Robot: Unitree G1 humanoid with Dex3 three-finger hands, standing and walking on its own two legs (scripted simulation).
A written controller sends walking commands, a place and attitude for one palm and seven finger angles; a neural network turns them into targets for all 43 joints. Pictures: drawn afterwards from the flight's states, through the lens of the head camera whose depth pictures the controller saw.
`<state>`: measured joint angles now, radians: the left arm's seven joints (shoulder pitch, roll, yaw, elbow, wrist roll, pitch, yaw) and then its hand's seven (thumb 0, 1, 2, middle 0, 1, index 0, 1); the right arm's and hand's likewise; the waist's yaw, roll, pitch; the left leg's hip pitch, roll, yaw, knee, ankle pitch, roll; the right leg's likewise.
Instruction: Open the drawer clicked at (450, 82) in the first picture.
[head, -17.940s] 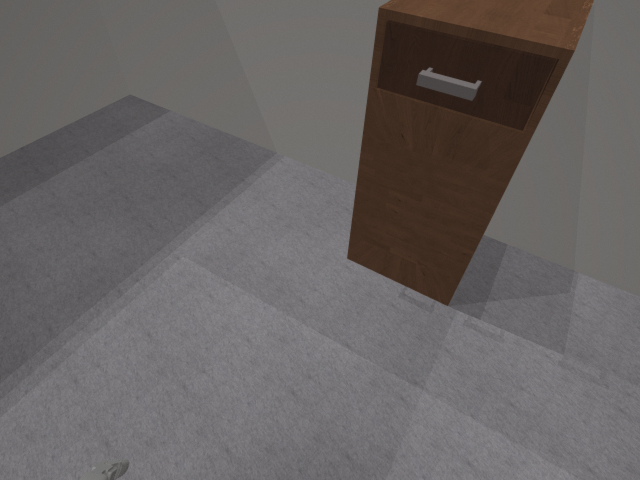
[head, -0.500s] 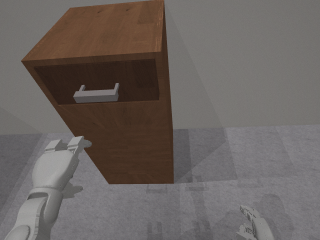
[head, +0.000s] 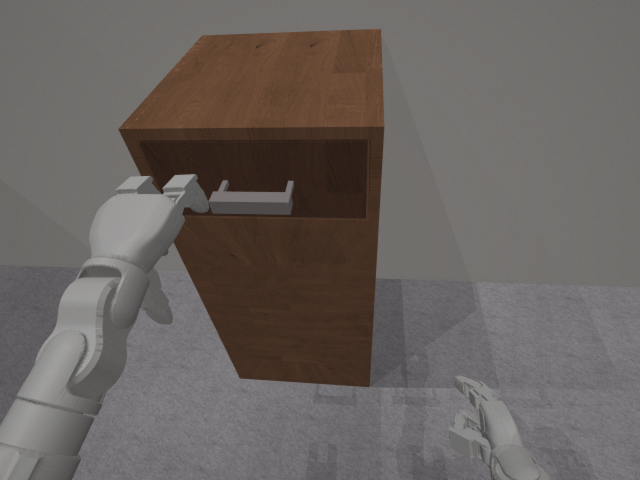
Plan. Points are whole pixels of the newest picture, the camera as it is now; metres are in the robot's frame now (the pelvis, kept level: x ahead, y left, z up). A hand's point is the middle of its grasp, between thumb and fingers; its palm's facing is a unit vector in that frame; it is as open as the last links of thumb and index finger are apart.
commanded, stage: raise the hand with hooked fingers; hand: left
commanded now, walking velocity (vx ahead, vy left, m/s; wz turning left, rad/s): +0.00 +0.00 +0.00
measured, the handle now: (254, 194) +0.54 +0.20 +0.06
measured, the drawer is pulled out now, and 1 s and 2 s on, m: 0.00 0.00 0.00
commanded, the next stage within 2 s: move the hooked fingers above the handle in 0.52 s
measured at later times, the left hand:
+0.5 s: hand (168, 239) +0.31 +0.22 +0.18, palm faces +0.17 -0.05 -0.98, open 13.8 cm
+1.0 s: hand (180, 224) +0.35 +0.22 +0.16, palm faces +0.08 -0.02 -1.00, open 13.8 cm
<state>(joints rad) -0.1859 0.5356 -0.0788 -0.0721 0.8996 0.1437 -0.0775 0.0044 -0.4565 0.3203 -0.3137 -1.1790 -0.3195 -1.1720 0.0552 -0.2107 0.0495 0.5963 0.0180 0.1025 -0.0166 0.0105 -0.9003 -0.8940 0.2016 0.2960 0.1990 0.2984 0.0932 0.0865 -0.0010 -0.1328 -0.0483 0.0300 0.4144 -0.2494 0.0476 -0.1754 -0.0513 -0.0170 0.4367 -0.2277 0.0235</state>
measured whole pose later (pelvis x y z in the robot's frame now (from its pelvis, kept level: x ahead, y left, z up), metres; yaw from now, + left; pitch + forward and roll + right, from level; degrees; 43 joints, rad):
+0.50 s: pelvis -0.01 -0.02 +0.00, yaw +1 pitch -1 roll +0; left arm -0.20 0.58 0.00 -0.11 0.83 0.02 -0.10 0.00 -0.49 0.30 -0.32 -1.20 -0.33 -1.20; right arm 0.15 -0.28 0.00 0.64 0.02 0.08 0.02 0.01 -0.90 -0.89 0.20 0.30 0.20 0.30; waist 0.09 0.09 0.01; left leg -0.16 -0.03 0.01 0.39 -0.22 0.02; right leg -0.19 -0.03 -0.04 0.40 -0.20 0.00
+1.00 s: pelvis -0.01 -0.04 +0.00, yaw +2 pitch +1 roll +0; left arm -0.44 0.59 -0.01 0.27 0.87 -0.01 -0.10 0.00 -0.49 0.30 -0.32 -1.20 -0.32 -1.20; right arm 0.15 -0.28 0.00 0.64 0.04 0.08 -0.04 0.01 -0.90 -0.89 0.20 0.30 0.20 0.30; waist 0.06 0.08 0.00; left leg -0.21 0.00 -0.02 0.42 -0.22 -0.01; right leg -0.24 0.00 -0.07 0.44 -0.21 -0.03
